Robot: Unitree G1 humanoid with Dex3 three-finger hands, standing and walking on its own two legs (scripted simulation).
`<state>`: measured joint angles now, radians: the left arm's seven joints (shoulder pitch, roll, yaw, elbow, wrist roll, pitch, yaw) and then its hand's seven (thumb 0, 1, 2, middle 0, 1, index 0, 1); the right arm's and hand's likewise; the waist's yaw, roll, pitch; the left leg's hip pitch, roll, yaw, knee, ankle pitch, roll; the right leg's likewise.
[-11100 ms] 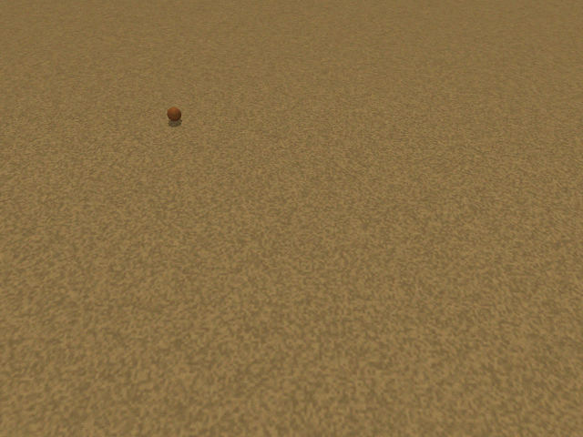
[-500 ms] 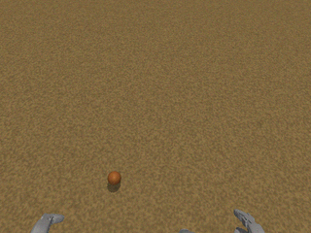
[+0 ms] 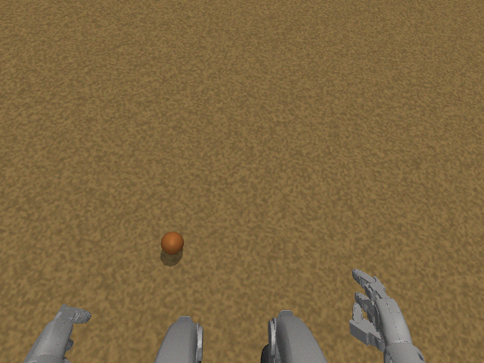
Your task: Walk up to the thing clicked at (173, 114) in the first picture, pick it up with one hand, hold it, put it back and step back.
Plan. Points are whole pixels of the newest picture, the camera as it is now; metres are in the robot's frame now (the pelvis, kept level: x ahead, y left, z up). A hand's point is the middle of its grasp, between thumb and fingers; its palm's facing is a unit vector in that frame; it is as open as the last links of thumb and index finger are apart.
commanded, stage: rise first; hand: left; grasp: from above
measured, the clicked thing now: (172, 243) +0.50 +0.20 -0.62
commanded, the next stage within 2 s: none
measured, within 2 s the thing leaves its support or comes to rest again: neither
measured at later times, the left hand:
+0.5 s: hand (122, 283) +0.31 +0.27 -0.35, palm faces -0.50 -0.28 -0.82, open 13.9 cm
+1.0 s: hand (137, 260) +0.39 +0.27 -0.43, palm faces -0.49 -0.01 -0.87, open 14.0 cm
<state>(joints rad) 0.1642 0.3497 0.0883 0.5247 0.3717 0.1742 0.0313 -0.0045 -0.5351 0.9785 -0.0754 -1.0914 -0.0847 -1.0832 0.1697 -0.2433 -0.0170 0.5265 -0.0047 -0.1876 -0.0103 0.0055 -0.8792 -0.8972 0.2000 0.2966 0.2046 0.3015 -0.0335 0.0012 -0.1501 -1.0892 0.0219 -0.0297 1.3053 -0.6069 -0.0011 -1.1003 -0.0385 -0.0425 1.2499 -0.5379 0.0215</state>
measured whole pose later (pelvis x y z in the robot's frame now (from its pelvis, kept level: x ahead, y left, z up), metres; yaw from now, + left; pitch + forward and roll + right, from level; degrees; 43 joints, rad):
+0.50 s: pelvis -0.07 -0.01 -0.20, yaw -1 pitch +35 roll -3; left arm -0.59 0.57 0.08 1.00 0.89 -0.15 0.13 0.00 -0.51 0.99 -0.07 -1.10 -0.09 -1.08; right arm 0.13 -0.28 -0.05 0.71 -0.02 -0.15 0.05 0.01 -0.88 -0.90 0.20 0.30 0.20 0.30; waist -0.07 0.02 -0.13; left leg -1.94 0.01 -0.06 2.03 -0.70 -0.02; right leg -1.96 -0.05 -0.04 1.96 -0.61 0.00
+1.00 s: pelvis -0.08 +0.01 -0.27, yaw -4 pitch +36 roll -8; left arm -0.92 0.71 0.05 1.35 1.26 -0.23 0.29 0.00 -0.51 1.01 -0.08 -1.01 -0.09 -1.00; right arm 0.18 -0.27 0.00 0.74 -0.09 -0.04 0.12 0.00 -0.90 -0.90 0.20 0.30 0.20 0.30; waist -0.22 0.01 -0.09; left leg -2.19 -0.02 -0.08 2.26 -0.69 0.03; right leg -2.16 -0.06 -0.04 2.14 -0.60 0.04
